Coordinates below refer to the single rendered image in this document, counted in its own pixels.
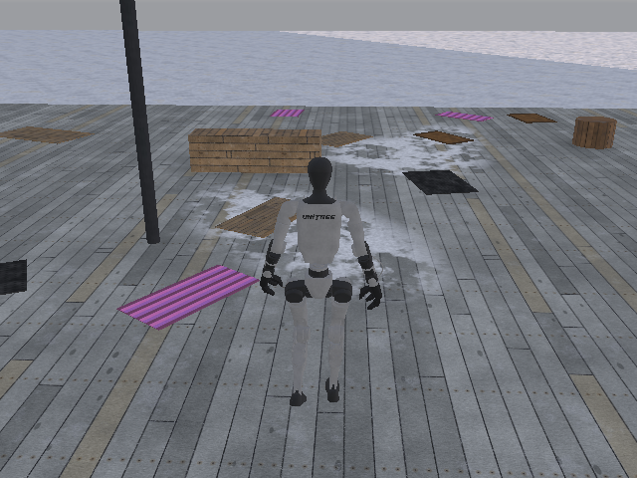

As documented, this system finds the robot right hand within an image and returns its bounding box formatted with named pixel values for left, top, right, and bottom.
left=359, top=283, right=382, bottom=310

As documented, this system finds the right robot upper arm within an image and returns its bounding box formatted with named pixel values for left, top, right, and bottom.
left=339, top=200, right=368, bottom=257

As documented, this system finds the robot left shin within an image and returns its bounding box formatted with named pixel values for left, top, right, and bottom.
left=292, top=327, right=308, bottom=395

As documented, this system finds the robot left hand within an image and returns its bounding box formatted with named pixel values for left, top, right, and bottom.
left=260, top=274, right=283, bottom=296

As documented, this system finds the left robot forearm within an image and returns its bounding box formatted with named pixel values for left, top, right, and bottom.
left=262, top=239, right=281, bottom=278

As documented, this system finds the left robot upper arm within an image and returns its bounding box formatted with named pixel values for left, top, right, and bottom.
left=270, top=200, right=299, bottom=254

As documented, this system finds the right robot forearm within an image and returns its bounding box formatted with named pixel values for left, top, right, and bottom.
left=357, top=241, right=379, bottom=287

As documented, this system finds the robot right thigh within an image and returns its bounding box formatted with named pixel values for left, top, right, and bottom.
left=327, top=277, right=352, bottom=344

